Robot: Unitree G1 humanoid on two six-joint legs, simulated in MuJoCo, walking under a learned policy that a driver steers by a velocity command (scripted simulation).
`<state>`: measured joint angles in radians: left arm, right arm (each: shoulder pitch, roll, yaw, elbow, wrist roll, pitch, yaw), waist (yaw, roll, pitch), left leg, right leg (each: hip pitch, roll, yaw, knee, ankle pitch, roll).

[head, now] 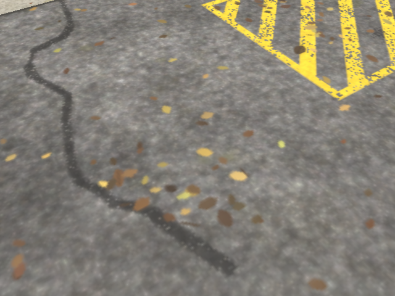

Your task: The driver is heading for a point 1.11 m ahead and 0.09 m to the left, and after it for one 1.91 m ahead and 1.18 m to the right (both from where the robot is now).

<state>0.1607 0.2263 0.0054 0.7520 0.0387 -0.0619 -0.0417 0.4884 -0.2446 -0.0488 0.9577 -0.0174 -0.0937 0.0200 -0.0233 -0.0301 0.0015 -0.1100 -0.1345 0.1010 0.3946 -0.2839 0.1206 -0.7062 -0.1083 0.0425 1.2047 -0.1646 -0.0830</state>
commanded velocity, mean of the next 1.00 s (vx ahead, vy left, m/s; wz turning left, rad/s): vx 0.93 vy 0.00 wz -0.02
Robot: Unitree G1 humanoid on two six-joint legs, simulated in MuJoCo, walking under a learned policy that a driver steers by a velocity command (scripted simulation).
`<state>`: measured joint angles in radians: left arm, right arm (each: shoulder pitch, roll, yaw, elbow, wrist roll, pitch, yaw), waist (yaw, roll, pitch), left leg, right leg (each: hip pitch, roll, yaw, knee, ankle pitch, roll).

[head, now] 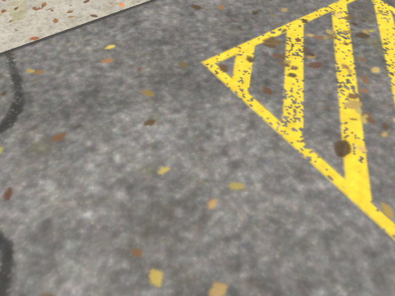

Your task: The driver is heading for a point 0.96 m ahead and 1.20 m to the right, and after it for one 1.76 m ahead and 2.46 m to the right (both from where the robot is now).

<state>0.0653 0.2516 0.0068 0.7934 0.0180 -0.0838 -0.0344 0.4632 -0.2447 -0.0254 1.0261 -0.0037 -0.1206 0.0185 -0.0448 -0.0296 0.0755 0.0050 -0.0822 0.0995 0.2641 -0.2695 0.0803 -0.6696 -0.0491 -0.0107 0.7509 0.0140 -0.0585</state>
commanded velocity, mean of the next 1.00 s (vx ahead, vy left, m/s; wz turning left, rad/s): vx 0.11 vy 0.00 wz -0.84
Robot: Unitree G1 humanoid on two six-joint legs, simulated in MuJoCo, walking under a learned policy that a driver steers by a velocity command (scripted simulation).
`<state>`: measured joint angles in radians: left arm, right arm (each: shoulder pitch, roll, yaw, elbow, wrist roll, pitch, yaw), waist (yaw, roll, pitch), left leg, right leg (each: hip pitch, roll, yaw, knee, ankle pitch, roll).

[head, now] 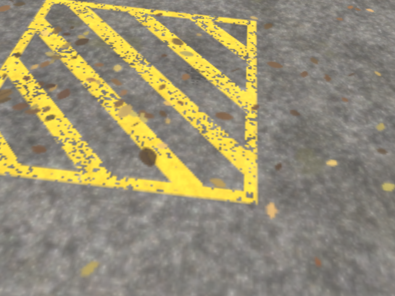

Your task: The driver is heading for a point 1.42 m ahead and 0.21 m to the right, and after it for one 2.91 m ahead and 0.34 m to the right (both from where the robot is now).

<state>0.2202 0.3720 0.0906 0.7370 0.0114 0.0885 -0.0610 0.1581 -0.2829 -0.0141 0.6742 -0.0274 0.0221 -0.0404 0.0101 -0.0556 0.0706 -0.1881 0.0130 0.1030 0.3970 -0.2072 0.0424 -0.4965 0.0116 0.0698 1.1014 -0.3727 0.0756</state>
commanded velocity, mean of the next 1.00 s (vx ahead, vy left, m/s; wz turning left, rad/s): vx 0.71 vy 0.00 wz -0.27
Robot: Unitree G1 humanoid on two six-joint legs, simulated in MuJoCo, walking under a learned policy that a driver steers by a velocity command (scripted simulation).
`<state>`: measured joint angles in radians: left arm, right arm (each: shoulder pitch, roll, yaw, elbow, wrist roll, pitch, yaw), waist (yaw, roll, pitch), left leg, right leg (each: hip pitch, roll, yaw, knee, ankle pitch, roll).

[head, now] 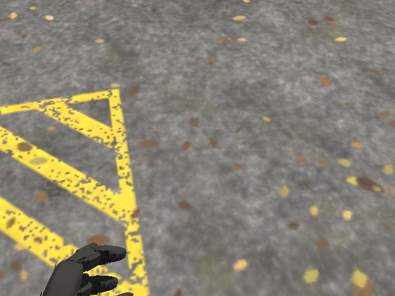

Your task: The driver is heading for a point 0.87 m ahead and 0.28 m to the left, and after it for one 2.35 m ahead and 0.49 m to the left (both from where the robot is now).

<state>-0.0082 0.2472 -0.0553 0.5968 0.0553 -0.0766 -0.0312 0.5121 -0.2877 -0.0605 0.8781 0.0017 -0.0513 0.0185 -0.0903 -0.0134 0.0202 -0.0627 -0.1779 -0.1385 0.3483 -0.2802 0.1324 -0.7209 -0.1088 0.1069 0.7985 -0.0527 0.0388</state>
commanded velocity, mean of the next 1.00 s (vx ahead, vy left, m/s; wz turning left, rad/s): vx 0.66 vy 0.00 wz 0.76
